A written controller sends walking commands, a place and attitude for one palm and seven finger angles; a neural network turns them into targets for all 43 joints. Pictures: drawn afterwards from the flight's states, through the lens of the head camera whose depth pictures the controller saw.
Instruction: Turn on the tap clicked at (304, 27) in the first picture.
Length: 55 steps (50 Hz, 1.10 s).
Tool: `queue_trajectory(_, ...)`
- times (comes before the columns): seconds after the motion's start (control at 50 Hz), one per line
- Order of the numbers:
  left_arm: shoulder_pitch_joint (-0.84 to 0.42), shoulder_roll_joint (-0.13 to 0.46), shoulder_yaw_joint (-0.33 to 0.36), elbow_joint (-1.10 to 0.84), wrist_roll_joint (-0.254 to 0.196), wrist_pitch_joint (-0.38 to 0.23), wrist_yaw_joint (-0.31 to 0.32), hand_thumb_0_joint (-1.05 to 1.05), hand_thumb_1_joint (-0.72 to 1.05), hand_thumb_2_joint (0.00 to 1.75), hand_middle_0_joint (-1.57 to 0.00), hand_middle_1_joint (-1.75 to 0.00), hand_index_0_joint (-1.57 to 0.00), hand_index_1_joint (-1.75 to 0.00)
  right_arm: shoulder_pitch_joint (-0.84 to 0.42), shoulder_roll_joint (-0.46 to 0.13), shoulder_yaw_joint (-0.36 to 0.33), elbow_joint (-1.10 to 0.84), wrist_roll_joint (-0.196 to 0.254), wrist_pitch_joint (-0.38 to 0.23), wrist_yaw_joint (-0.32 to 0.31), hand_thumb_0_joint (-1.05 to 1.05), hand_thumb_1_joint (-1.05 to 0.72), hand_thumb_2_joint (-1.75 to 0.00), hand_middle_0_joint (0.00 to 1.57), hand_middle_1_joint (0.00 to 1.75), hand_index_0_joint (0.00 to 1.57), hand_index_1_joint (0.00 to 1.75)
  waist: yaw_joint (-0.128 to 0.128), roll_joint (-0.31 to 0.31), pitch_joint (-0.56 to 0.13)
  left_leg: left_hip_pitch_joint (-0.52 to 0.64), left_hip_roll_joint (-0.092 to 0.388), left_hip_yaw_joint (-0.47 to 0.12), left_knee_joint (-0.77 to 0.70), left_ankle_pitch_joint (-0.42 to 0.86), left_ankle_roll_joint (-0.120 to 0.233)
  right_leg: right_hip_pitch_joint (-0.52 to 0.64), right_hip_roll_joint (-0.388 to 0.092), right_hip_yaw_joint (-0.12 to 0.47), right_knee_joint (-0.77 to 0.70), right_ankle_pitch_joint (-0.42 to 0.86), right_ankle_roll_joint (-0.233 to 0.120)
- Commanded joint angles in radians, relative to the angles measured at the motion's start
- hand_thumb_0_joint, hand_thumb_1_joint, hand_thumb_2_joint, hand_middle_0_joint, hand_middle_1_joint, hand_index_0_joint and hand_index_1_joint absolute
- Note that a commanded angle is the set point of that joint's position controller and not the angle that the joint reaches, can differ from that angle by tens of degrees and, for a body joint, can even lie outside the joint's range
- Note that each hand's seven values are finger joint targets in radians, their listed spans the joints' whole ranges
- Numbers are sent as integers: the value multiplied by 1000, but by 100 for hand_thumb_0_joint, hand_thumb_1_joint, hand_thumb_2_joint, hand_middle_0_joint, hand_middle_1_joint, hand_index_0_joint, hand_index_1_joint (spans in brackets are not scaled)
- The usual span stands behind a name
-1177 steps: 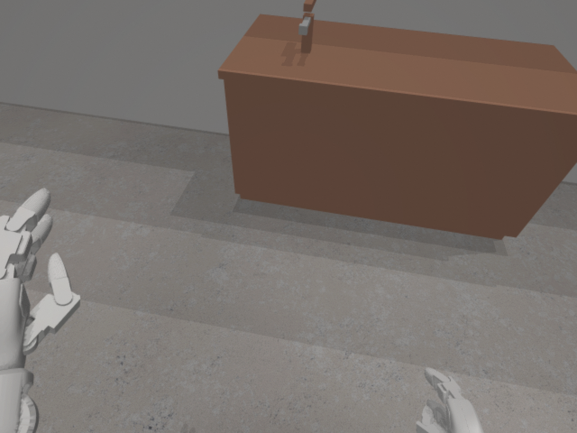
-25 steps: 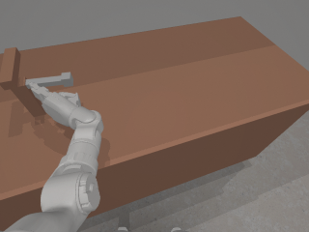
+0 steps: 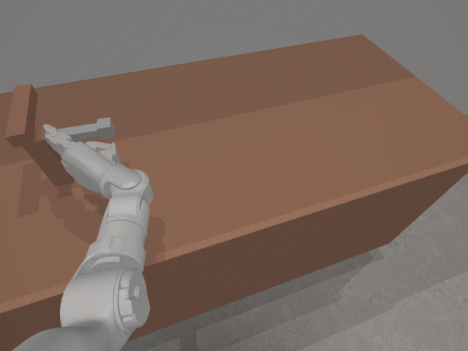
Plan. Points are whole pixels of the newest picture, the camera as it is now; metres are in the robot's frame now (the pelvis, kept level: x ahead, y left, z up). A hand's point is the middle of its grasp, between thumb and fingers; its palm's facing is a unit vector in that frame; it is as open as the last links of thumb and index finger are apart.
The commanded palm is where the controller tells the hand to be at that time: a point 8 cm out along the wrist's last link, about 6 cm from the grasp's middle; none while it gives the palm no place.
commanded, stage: lift the hand up off the lever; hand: left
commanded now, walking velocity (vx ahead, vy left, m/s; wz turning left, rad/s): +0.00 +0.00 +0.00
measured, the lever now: (106, 128) +0.51 +0.24 +0.09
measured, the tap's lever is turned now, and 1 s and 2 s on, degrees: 86 86 86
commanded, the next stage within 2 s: draw the hand back beside the body in 1.94 s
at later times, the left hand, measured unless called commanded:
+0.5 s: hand (109, 147) +0.44 +0.21 +0.10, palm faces +0.82 -0.56 -0.10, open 7.8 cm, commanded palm +0.39 +0.22 +0.12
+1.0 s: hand (105, 138) +0.44 +0.21 +0.13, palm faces +0.82 -0.57 -0.10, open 7.8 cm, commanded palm +0.39 +0.22 +0.14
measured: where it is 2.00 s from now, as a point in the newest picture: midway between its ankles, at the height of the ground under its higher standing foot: outside the picture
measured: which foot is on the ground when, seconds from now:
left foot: down 0.00-1.00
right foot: down 0.00-1.00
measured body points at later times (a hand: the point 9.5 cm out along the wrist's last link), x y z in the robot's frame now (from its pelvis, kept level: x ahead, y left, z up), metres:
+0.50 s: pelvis +0.01 +0.01 +0.01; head +0.05 +0.00 +0.46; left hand +0.40 +0.24 +0.11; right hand +0.12 -0.23 -0.12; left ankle +0.01 +0.13 -0.70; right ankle +0.00 -0.07 -0.70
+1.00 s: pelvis +0.01 +0.00 +0.02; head +0.04 +0.00 +0.46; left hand +0.40 +0.23 +0.13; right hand +0.12 -0.24 -0.11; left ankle +0.01 +0.13 -0.70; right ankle +0.00 -0.07 -0.70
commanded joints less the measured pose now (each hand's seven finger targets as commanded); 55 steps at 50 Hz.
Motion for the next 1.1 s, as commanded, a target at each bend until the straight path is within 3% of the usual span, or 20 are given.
queue_trajectory(0.0, -445, 104, -94, -200, 24, -28, -7, 0, 90, 90, -15, -15, -15, -15, 8, -135, -42, -97, 6, -26, -8, 0, -90, -90, 20, 30, 20, 30, -13, -14, -306, 190, -16, 27, -83, 245, 32, 200, -37, 52, -142, 282, 52)
queue_trajectory(0.04, -407, 156, -33, -220, 17, -25, 0, 0, 90, 90, -15, -15, -15, -15, 8, -140, -46, -96, 7, -23, -11, 0, -90, -90, 20, 30, 20, 30, 13, -27, -329, 193, -18, 25, -88, 266, 31, 234, -35, 53, -142, 309, 51)
queue_trajectory(0.08, -425, 103, -87, -249, 20, -23, -3, 0, 90, 90, -15, -15, -15, -15, -2, -131, -43, -104, 6, -22, -6, 0, -90, -90, 20, 30, 20, 30, 3, -17, -327, 215, -16, 27, -87, 286, 29, 227, -37, 48, -140, 323, 52)
queue_trajectory(0.24, -400, 107, -85, -330, 28, 6, -1, 0, 90, 90, -15, -15, -15, -15, -25, -130, -48, -104, 7, -14, -11, 0, -90, -90, 20, 30, 20, 30, 23, 1, -352, 267, -11, 20, -90, 363, 17, 252, -35, 41, -133, 369, 43)
queue_trajectory(0.28, -394, 62, -128, -356, 20, 20, -7, 0, 90, 90, -15, -15, -15, -15, -34, -123, -45, -113, 9, -12, -7, 0, -90, -90, 20, 30, 20, 30, 20, 3, -348, 284, -10, 25, -91, 385, 14, 257, -37, 37, -135, 388, 43)
queue_trajectory(0.34, -349, 109, -82, -367, 14, 48, -6, 0, 90, 90, -15, -15, -15, -15, -43, -129, -46, -114, 14, -3, -15, 0, -90, -90, 20, 30, 20, 30, 38, -15, -343, 274, -11, 23, -103, 391, 12, 294, -40, 39, -142, 411, 42)
queue_trajectory(0.42, -367, 64, -129, -377, 7, 76, -12, 0, 90, 90, -15, -15, -15, -15, -59, -123, -39, -120, 17, -3, -15, 0, -90, -90, 20, 30, 20, 30, 25, -41, -301, 271, -12, 30, -115, 359, 19, 292, -44, 42, -165, 398, 48)
queue_trajectory(0.44, -349, 116, -76, -376, 7, 80, -9, 0, 90, 90, -15, -15, -15, -15, -59, -128, -41, -115, 18, -2, -20, 0, -90, -90, 20, 30, 20, 30, 43, -35, -302, 265, -14, 24, -124, 356, 17, 303, -41, 41, -166, 386, 45)
queue_trajectory(0.5, -408, 57, -150, -404, 16, 81, -13, 0, 90, 90, -15, -15, -15, -15, -70, -120, -38, -115, 18, -7, -19, 0, -90, -90, 20, 30, 20, 30, 20, -30, -303, 290, -11, 23, -122, 349, 17, 285, -43, 40, -170, 370, 46)
queue_trajectory(0.56, -396, 24, -180, -418, 12, 88, -16, 0, 90, 90, -15, -15, -15, -15, -80, -118, -38, -114, 18, -11, -18, 0, -90, -90, 20, 30, 20, 30, 26, 2, -308, 321, -11, 18, -127, 372, 9, 274, -39, 34, -168, 360, 40)
queue_trajectory(0.68, -378, 85, -111, -373, -11, 121, -14, 0, 90, 90, -15, -15, -15, -15, -85, -121, -33, -116, 25, -3, -29, 0, -90, -90, 20, 30, 20, 30, 38, -64, -301, 276, -19, 28, -145, 327, 18, 327, -49, 44, -192, 369, 51)
queue_trajectory(0.72, -416, 91, -116, -381, 0, 124, -11, 0, 90, 90, -15, -15, -15, -15, -91, -121, -30, -117, 24, -3, -30, 0, -90, -90, 20, 30, 20, 30, 32, -48, -291, 271, -20, 33, -145, 319, 21, 324, -53, 50, -196, 376, 53)
queue_trajectory(0.74, -409, 143, -68, -385, 7, 122, -7, 0, 90, 90, -15, -15, -15, -15, -92, -124, -34, -111, 23, -4, -35, 0, -90, -90, 20, 30, 20, 30, 49, -25, -297, 268, -21, 28, -147, 318, 20, 327, -49, 52, -195, 363, 49)
queue_trajectory(0.82, -413, 90, -126, -390, 14, 124, -13, 0, 90, 90, -15, -15, -15, -15, -88, -119, -33, -117, 22, -9, -30, 0, -90, -90, 20, 30, 20, 30, 30, -43, -308, 282, -18, 33, -139, 327, 22, 323, -51, 51, -194, 382, 54)
queue_trajectory(0.84, -405, 125, -92, -389, 13, 125, -15, 0, 90, 90, -15, -15, -15, -15, -90, -125, -37, -111, 24, -8, -35, 0, -90, -90, 20, 30, 20, 30, 39, -24, -301, 288, -16, 27, -147, 328, 20, 320, -47, 49, -196, 365, 48)
queue_trajectory(0.9, -384, 66, -145, -414, -6, 133, -26, 0, 90, 90, -15, -15, -15, -15, -92, -121, -35, -123, 27, -12, -33, 0, -90, -90, 20, 30, 20, 30, 35, -30, -318, 313, -16, 33, -152, 345, 20, 337, -47, 48, -201, 386, 50)
queue_trajectory(0.94, -361, 104, -105, -395, -14, 146, -29, 0, 90, 90, -15, -15, -15, -15, -92, -129, -36, -116, 30, -12, -38, 0, -90, -90, 20, 30, 20, 30, 48, -37, -293, 303, -17, 29, -165, 340, 20, 346, -45, 47, -210, 383, 48)
queue_trajectory(0.98, -381, 62, -148, -414, -22, 152, -35, 0, 90, 90, -15, -15, -15, -15, -101, -122, -32, -122, 33, -13, -37, 0, -90, -90, 20, 30, 20, 30, 37, -37, -281, 312, -18, 35, -171, 333, 21, 344, -49, 48, -220, 376, 51)
queue_trajectory(1.04, -387, 113, -106, -431, -16, 155, -26, 0, 90, 90, -15, -15, -15, -15, -110, -126, -33, -115, 33, -15, -41, 0, -90, -90, 20, 30, 20, 30, 51, -28, -277, 312, -18, 33, -182, 324, 22, 354, -48, 52, -230, 360, 49)
queue_trajectory(1.08, -386, 73, -143, -472, -11, 152, -24, 0, 90, 90, -15, -15, -15, -15, -112, -116, -34, -122, 31, -21, -35, 0, -90, -90, 20, 30, 20, 30, 54, -13, -301, 339, -15, 35, -179, 353, 20, 359, -46, 47, -221, 379, 46)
